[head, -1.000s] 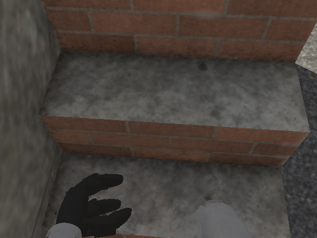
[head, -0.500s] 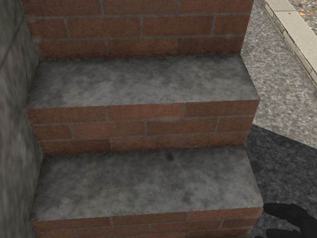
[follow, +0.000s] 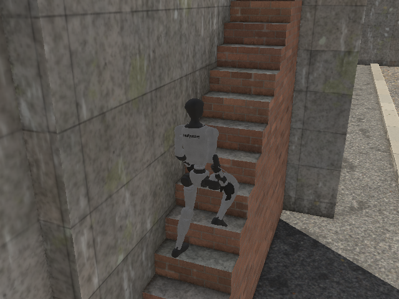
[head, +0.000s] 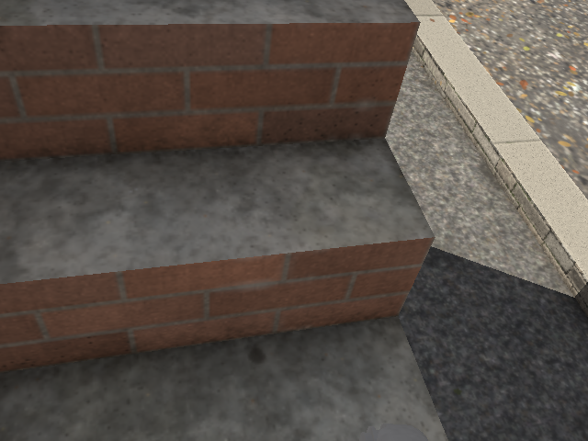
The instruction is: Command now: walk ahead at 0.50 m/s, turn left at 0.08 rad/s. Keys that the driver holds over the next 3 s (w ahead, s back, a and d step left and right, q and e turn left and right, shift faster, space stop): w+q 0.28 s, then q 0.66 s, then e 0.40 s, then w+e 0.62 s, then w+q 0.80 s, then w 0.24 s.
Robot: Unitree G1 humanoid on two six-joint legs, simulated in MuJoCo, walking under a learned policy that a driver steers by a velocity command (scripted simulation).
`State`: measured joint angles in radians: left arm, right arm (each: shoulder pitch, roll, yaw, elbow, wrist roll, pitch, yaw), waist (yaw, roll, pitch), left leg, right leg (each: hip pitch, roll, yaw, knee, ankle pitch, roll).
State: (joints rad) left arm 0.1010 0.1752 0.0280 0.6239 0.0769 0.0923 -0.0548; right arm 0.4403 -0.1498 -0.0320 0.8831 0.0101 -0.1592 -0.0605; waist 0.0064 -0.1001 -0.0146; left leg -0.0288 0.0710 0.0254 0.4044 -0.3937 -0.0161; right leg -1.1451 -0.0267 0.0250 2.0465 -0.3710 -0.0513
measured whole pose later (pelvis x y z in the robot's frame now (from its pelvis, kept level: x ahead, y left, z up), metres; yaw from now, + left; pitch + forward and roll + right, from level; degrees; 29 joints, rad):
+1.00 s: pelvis +0.22 +0.12 +0.42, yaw +27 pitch -1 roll -7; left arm 0.35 0.21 0.05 0.89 0.04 0.07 -0.02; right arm 0.14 -0.20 -0.05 0.70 -0.01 0.06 -0.12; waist 0.02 0.01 0.07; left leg -0.43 -0.14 -0.20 0.49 -0.02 -0.02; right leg -0.74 0.07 0.00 1.33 -0.30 0.02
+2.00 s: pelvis +0.08 -0.08 +0.18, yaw +3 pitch -3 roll -2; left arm 0.07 0.22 -0.01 0.44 0.03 -0.02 0.03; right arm 0.24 -0.34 -0.13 0.64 -0.06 0.12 -0.06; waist -0.06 0.04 -0.05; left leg -0.65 -0.05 0.03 1.76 -0.24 -0.10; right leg -0.36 0.06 -0.08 0.83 -0.42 -0.06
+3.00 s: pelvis +0.00 +0.08 +0.15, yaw +23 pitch -1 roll -7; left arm 0.00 0.21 -0.01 0.86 0.05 0.01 0.05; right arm 0.20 -0.20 -0.07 0.69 -0.01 -0.02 -0.08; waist 0.01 -0.06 0.04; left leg -0.78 -0.11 -0.16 2.11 -0.43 -0.10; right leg -0.62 0.05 -0.19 0.89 -0.27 -0.13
